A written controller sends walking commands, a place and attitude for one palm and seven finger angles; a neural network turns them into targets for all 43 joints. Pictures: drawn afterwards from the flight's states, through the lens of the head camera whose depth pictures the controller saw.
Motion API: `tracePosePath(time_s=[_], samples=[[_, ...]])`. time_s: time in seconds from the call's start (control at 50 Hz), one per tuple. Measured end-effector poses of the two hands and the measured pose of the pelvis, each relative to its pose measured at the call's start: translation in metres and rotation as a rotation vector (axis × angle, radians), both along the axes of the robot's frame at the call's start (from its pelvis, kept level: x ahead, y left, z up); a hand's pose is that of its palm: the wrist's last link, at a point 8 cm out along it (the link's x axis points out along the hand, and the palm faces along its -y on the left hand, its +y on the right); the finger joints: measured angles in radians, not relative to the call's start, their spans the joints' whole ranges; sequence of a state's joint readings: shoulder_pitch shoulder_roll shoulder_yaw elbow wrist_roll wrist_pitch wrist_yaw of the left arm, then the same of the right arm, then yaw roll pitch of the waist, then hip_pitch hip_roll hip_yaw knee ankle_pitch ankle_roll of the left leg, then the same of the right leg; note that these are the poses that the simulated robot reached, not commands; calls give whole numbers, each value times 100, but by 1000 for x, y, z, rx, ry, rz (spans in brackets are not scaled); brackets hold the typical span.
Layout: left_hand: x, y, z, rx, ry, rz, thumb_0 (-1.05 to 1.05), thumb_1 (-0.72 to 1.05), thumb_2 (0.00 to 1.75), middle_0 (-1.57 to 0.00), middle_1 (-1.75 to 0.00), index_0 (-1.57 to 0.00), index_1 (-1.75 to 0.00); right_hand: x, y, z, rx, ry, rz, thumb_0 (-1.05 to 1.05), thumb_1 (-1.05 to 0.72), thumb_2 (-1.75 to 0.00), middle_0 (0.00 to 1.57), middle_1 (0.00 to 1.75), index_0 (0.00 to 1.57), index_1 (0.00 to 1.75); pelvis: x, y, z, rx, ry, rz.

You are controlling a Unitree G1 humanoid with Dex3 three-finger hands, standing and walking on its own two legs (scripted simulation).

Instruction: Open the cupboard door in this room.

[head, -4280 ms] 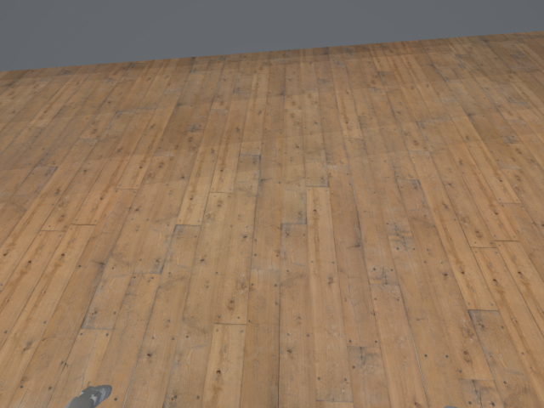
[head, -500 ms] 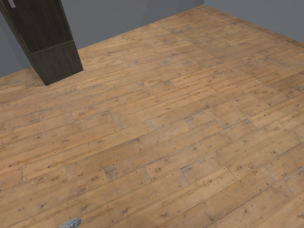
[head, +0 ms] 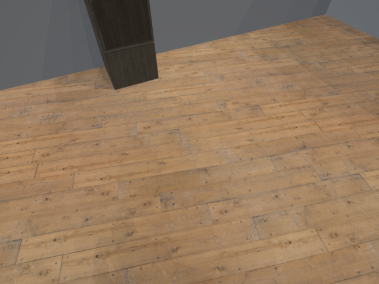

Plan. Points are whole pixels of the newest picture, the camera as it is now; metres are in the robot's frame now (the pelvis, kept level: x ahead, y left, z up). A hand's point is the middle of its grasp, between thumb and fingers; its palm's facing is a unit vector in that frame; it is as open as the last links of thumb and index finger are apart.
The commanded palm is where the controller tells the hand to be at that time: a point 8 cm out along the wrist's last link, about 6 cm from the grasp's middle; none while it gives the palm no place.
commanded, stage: turn or walk to find it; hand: left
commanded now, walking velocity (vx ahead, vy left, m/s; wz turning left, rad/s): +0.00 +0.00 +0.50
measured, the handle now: out of the picture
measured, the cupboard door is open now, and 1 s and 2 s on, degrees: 0 0 0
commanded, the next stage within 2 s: stand and wait in 0.64 s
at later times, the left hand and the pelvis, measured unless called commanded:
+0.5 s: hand out of the picture -0.02 +0.19 -0.14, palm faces +0.23 -0.93 -0.29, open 7.4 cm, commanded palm none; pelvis -0.03 -0.01 +0.01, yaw +11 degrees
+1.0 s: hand out of the picture -0.06 +0.26 -0.18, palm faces +0.36 -0.92 -0.15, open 7.4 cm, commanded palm none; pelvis +0.03 +0.11 +0.00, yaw +18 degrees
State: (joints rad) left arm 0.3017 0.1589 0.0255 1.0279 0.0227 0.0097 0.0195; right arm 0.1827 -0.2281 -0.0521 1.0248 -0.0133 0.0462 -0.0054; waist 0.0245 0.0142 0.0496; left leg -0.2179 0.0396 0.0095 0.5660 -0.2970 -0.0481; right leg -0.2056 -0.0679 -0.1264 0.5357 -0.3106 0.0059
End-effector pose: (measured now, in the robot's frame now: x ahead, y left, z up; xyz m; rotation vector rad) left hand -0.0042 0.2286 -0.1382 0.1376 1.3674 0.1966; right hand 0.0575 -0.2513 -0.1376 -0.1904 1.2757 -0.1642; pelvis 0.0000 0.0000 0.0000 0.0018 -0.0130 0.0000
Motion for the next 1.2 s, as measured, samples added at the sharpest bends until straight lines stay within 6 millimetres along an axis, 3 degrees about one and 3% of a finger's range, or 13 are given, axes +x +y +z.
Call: tracePosePath(time_s=[0.1, 0.18, 0.26, 0.38, 0.48, 0.6, 0.72, 0.86, 0.92, 0.98, 1.1, 1.2], samples=[[-27, 19, -12, -16, 73, 43, 0, 91, 90, -20, -30, -20, -30, 18, 31, 9, 5, -60, 50, 0, -91, -90, 20, 30, 20, 29, -5, 11, -1, 7, -13, 1], [-26, 28, -6, -1, 55, 63, 0, 91, 90, -20, -30, -20, -30, 20, 42, 12, 18, -76, 71, 0, -91, -90, 20, 30, 21, 29, -13, 13, 3, -8, -12, 35], [-12, 32, 4, 33, -24, 72, 0, 91, 90, -20, -30, -19, -30, 15, 35, 7, 27, -63, 97, 0, -92, -90, 20, 30, 21, 30, -23, 8, 4, -6, -6, 73], [-1, 23, 17, 104, -152, 78, 0, 91, 90, -20, -30, -19, -30, 2, 7, -14, 48, -31, 117, 0, -91, -90, 20, 30, 21, 30, -36, -11, -6, 9, -3, 131], [-26, 10, 32, 105, -167, 131, 0, 91, 90, -20, -30, -20, -30, 0, -8, -6, 50, 12, 161, 0, -91, -90, 20, 30, 20, 29, -33, -15, 6, 28, -11, 182], [-62, 1, 29, 65, -89, 196, 0, 91, 90, -20, -30, -20, -30, 9, -5, 5, 36, 26, 192, 0, -91, -90, 20, 30, 20, 29, -20, -6, 13, 25, -9, 240], [-97, -1, 11, -9, 11, 291, 0, 91, 90, -20, -30, -20, -30, 36, 32, 8, 19, 64, 268, 1, -91, -90, 20, 30, 20, 29, -2, 21, 9, -9, -2, 293], [-125, 21, -22, -116, 178, 370, 0, 91, 90, -20, -30, -20, -30, 99, 119, 3, 3, -34, 375, 1, -91, -90, 20, 30, 20, 29, 18, 75, -11, -28, -5, 309], [-115, 41, -22, -121, 206, 350, 0, 91, 90, -20, -30, -20, -30, 110, 148, 11, 13, -90, 358, 0, -91, -90, 20, 30, 20, 29, 24, 91, -7, -37, -19, 284], [-88, 68, -17, -101, 154, 333, 0, 91, 90, -20, -30, -19, -30, 118, 160, 20, 2, -133, 337, -1, -94, -90, 20, 30, 21, 30, 26, 103, 1, -41, -23, 300], [-21, 119, -6, -16, -60, 340, 0, 91, 90, -20, -30, -19, -30, 113, 167, 21, -2, -86, 357, -1, -94, -90, 20, 30, 21, 30, 29, 115, 7, -21, -17, 345], [17, 140, 7, 38, -166, 330, 0, 91, 90, -20, -30, -19, -30, 99, 167, 12, 17, -30, 347, -1, -92, -90, 20, 30, 21, 30, 33, 117, 6, -9, -14, 374]])
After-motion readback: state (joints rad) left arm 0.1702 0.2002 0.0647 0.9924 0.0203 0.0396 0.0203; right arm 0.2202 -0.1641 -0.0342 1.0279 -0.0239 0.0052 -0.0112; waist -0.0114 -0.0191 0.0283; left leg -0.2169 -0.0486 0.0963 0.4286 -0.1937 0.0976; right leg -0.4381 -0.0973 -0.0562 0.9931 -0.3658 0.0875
